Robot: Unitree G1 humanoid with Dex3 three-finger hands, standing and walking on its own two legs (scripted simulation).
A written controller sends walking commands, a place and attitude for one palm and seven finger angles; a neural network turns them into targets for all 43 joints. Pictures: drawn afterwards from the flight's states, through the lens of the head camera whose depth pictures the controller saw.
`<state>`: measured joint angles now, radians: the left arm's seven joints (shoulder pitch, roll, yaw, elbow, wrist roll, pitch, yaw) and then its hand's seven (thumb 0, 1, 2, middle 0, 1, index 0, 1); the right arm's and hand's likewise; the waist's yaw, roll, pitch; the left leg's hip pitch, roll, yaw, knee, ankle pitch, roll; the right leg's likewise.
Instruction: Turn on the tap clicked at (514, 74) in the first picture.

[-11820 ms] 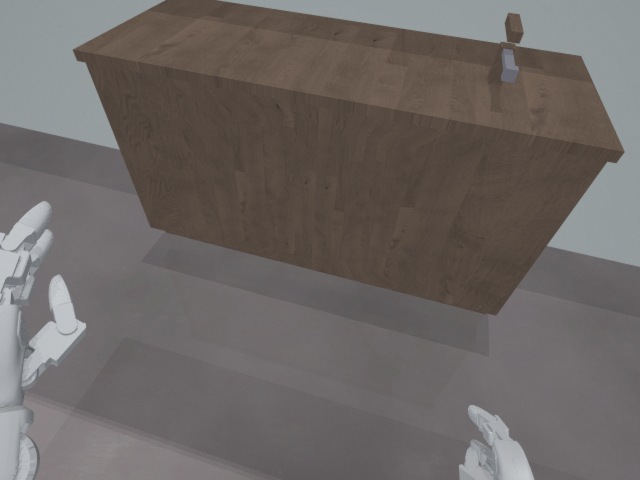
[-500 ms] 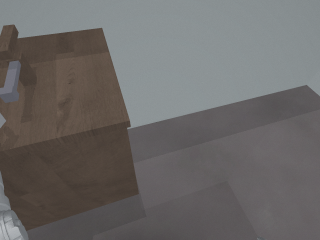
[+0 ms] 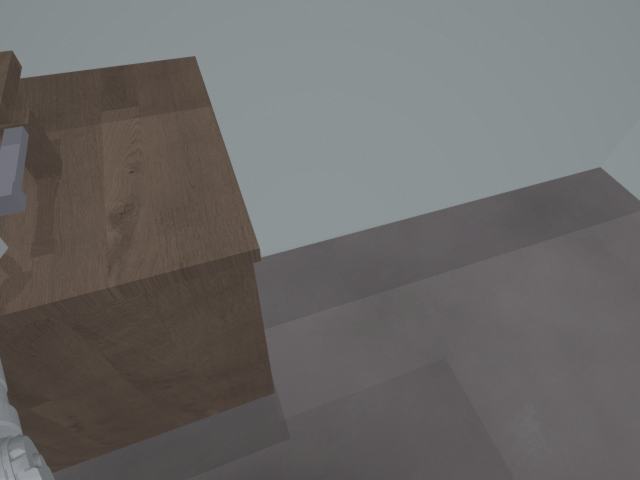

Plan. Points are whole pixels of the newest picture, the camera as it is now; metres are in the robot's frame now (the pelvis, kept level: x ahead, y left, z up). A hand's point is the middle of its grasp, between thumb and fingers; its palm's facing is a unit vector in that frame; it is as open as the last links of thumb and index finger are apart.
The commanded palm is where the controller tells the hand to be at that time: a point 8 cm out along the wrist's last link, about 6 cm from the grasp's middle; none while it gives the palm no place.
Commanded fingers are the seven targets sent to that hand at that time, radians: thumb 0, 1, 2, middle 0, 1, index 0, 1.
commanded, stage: push the lever round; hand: left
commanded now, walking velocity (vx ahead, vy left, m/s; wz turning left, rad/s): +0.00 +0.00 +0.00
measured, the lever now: (5, 198) +0.40 +0.39 +0.13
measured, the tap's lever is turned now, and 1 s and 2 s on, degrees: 0 2 24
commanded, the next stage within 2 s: none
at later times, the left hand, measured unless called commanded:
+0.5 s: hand (23, 236) +0.36 +0.36 +0.11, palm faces +0.59 -0.81 -0.07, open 7.8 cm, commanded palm +0.31 +0.39 +0.12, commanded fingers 0.00 0.90 0.90 -0.15 -0.15 -0.15 -0.15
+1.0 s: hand (42, 235) +0.36 +0.33 +0.11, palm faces +0.61 -0.79 -0.05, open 7.8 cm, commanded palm +0.31 +0.36 +0.12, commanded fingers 0.00 0.90 0.90 -0.15 -0.15 -0.15 -0.15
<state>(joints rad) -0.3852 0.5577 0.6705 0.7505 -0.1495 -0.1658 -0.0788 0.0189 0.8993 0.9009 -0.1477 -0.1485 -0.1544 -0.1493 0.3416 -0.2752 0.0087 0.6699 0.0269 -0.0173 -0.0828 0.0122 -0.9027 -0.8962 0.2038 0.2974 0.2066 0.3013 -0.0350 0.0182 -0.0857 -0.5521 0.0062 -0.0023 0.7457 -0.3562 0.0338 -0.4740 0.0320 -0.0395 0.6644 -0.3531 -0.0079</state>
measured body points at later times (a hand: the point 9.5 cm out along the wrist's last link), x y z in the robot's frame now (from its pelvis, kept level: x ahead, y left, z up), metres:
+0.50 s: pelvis +0.00 -0.01 +0.00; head +0.04 +0.00 +0.45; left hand +0.32 +0.40 +0.11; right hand +0.11 -0.27 -0.10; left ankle +0.01 +0.09 -0.72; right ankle -0.02 -0.12 -0.72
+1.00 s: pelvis -0.01 -0.02 +0.00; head +0.02 -0.02 +0.45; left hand +0.32 +0.37 +0.12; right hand +0.10 -0.29 -0.11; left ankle +0.01 +0.09 -0.72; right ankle -0.02 -0.12 -0.72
